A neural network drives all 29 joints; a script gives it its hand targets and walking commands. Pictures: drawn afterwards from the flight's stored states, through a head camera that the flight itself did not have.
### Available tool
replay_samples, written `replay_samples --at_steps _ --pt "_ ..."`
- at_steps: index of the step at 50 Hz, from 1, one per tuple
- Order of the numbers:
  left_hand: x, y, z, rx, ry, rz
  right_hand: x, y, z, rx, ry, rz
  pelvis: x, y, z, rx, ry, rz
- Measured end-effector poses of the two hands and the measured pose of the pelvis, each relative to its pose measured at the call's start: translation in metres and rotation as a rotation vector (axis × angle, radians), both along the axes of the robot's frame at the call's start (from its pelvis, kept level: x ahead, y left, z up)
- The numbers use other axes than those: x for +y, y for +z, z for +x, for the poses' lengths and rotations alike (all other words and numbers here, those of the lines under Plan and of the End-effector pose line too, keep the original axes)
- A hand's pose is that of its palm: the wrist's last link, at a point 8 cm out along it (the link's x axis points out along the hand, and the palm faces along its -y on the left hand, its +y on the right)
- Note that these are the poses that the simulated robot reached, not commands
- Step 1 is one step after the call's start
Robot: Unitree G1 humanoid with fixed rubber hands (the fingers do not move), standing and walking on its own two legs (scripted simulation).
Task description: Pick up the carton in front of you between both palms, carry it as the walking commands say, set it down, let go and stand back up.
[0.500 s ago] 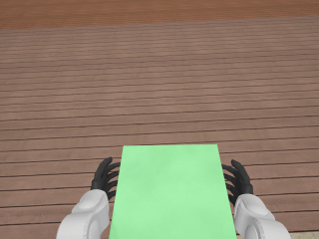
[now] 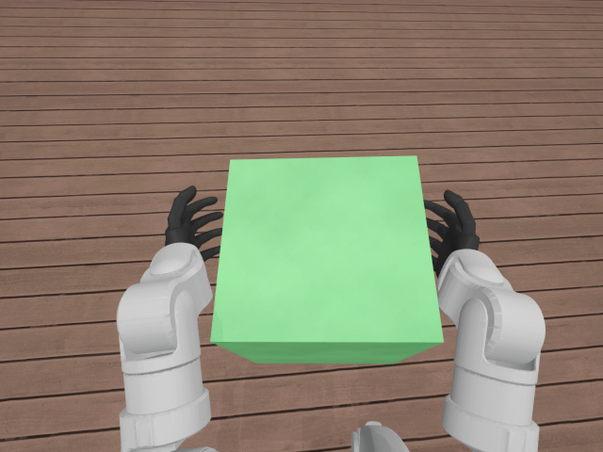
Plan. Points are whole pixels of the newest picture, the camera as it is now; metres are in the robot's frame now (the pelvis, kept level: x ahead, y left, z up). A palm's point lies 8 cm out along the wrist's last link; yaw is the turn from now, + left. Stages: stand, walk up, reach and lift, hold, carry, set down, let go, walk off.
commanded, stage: carry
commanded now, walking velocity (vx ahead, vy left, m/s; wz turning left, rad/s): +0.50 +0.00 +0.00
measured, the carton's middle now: (323, 276) +0.35 -0.01 +0.06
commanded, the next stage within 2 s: none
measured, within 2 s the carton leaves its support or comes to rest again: neither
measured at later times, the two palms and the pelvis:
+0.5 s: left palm (237, 77) +0.70 +0.13 +0.14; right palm (406, 83) +0.72 -0.18 +0.13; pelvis +0.37 -0.03 +0.02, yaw +0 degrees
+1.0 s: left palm out of the picture +1.06 +0.12 +0.20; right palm out of the picture +1.07 -0.19 +0.20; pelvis +0.73 -0.05 +0.04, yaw +1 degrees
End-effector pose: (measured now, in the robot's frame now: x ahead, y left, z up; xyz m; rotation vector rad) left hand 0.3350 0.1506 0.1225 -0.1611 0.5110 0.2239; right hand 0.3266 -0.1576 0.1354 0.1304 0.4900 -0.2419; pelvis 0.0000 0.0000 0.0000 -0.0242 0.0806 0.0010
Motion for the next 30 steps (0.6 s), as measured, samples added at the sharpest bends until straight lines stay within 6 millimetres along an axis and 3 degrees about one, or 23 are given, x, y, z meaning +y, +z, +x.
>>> replay_samples --at_steps 5,10,13,17,23,27,30 --pt "0.003 0.012 0.088 -0.014 0.029 0.018 0.002 0.009 0.097 -0.014 0.031 -0.003 -0.01 -0.001 0.077 0.016 0.017 0.003" --pt "-0.003 0.006 0.175 -0.024 0.072 0.027 -0.004 -0.005 0.196 -0.023 0.07 0.013 -0.029 -0.017 0.165 0.01 0.047 0.016" --pt "-0.008 -0.007 0.212 0.026 0.081 0.008 -0.007 -0.023 0.244 0.031 0.094 0.025 -0.036 -0.013 0.205 0.012 0.033 0.012" --pt "-0.015 -0.018 0.251 0.082 0.08 -0.053 -0.01 -0.034 0.29 0.093 0.077 0.073 -0.041 0.004 0.254 0.022 0.023 0.023" --pt "-0.021 0.005 0.33 0.004 0.067 -0.03 -0.019 -0.015 0.365 0.012 0.048 0.074 -0.037 0.017 0.336 0.023 0.012 0.037" --pt "-0.023 0.026 0.4 -0.055 0.022 0.005 -0.022 0.004 0.427 -0.053 0.029 0.058 -0.028 0.016 0.401 0.022 0.001 0.039" --pt "-0.024 0.03 0.457 -0.07 -0.02 0.024 -0.023 0.014 0.472 -0.072 0.006 0.032 -0.017 0.01 0.454 -0.001 -0.006 0.043"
